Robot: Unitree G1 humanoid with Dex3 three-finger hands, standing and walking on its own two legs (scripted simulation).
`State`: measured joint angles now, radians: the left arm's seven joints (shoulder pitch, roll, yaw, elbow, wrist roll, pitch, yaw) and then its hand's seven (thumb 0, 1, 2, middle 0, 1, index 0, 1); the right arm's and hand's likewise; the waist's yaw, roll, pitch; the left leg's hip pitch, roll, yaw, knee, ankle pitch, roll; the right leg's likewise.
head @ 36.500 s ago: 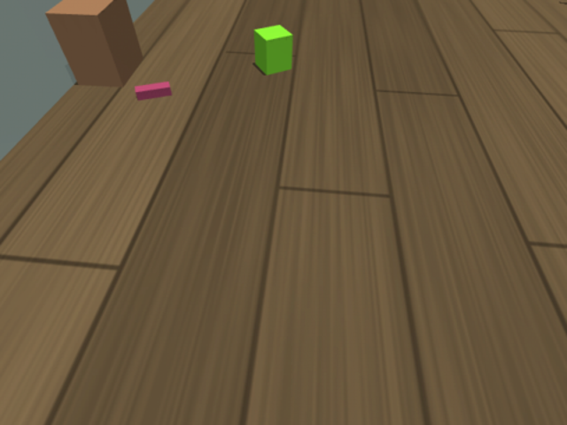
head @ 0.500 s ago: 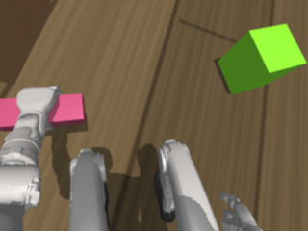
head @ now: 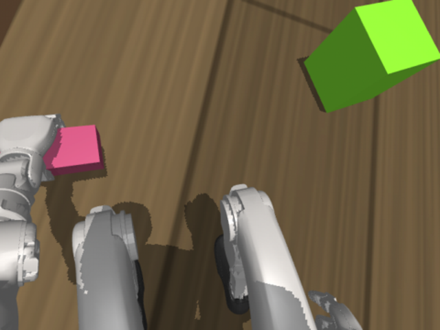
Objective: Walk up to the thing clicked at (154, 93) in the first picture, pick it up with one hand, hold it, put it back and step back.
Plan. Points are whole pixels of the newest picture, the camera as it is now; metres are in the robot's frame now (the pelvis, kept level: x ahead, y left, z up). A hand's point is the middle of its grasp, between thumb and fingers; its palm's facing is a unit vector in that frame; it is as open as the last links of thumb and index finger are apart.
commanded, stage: crouch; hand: left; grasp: from above
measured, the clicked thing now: (39, 154) +0.45 +0.28 -0.20
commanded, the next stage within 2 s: lower in 0.20 s
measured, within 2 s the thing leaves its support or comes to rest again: rests again in 1.30 s
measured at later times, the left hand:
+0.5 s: hand (47, 156) +0.45 +0.27 -0.22, palm faces -0.49 -0.06 -0.87, open 10.8 cm
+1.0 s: hand (60, 159) +0.46 +0.27 -0.27, palm faces -0.49 -0.08 -0.87, open 10.8 cm
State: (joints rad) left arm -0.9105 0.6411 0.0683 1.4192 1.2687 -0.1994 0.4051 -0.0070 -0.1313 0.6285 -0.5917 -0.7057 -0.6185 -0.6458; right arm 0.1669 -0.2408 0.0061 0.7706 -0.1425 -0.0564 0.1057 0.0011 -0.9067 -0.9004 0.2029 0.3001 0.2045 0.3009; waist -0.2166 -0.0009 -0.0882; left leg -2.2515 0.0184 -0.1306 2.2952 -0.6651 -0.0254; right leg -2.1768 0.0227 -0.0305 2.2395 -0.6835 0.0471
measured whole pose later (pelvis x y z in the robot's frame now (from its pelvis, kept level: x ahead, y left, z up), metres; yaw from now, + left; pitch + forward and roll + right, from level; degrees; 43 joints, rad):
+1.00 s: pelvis +0.01 +0.00 -0.06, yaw -4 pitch +32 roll -9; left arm -0.97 0.79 0.13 1.63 1.31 -0.23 0.54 -0.01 -0.13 0.64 -0.58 -0.72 -0.60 -0.66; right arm 0.11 -0.26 0.13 0.77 -0.23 -0.11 0.17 0.00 -0.90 -0.89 0.20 0.30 0.20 0.30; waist -0.29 -0.06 0.03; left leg -2.37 0.01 -0.21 2.51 -0.71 -0.04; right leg -2.29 0.05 -0.08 2.41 -0.70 0.06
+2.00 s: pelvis +0.00 +0.01 -0.07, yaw -8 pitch +27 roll -13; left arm -1.00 0.93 0.13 1.78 1.32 -0.26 0.65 0.01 -0.12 0.69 -0.50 -0.78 -0.52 -0.73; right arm 0.08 -0.32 0.25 0.74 -0.30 -0.22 0.25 0.00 -0.90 -0.90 0.20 0.30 0.20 0.30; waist -0.36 -0.12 0.12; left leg -2.35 0.02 -0.28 2.58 -0.72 -0.03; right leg -2.24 0.08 -0.13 2.41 -0.68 0.08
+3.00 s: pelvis +0.01 +0.01 -0.06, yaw -8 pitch +29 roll -13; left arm -0.94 0.86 0.16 1.58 1.27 -0.19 0.65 0.00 -0.50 0.97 -0.08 -1.02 -0.10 -1.01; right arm 0.10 -0.32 0.21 0.73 -0.27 -0.25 0.30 0.00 -0.90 -0.90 0.20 0.30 0.20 0.30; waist -0.32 -0.10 0.09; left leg -2.36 0.02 -0.28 2.56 -0.72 -0.03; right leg -2.25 0.07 -0.13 2.39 -0.68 0.07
